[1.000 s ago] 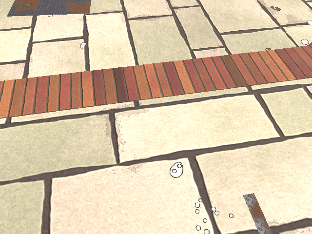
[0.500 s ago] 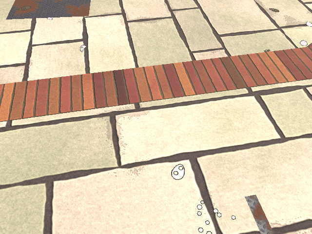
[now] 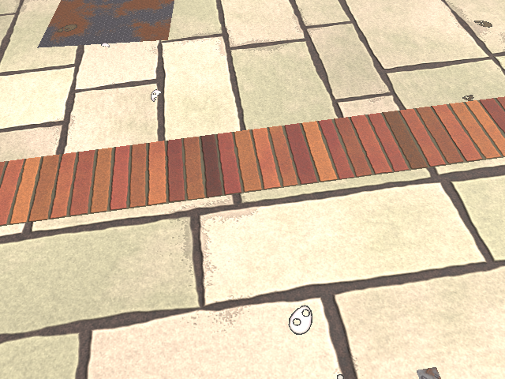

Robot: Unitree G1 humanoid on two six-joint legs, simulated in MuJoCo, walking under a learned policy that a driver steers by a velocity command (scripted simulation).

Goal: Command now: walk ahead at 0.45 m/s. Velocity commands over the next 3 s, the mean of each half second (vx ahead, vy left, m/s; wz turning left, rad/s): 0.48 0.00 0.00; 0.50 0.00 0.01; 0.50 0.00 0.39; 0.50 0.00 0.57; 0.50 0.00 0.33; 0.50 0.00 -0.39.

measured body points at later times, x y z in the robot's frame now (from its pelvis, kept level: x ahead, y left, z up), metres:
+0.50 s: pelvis +0.28 +0.06 +0.00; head +0.30 +0.07 +0.45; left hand +0.41 +0.34 -0.12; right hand +0.32 -0.21 -0.13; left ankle +0.29 +0.14 -0.75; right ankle +0.36 -0.11 -0.67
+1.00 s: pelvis +0.58 +0.00 +0.00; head +0.60 -0.02 +0.45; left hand +0.65 +0.27 -0.12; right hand +0.67 -0.28 -0.14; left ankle +0.58 +0.16 -0.67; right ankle +0.60 -0.09 -0.75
